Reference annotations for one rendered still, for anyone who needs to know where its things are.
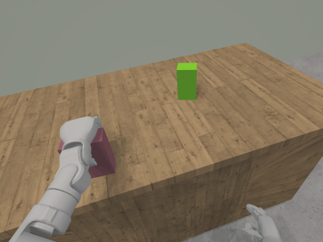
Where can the sponge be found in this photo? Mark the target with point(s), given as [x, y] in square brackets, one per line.
[102, 153]

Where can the table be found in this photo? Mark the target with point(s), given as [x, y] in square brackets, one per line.
[182, 167]

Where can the left robot forearm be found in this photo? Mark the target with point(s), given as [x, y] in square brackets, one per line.
[52, 215]

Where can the right robot hand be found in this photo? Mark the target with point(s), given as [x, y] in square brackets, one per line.
[265, 228]

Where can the left robot hand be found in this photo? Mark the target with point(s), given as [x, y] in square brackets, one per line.
[84, 128]

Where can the robot left upper arm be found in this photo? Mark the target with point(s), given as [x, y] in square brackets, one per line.
[28, 237]

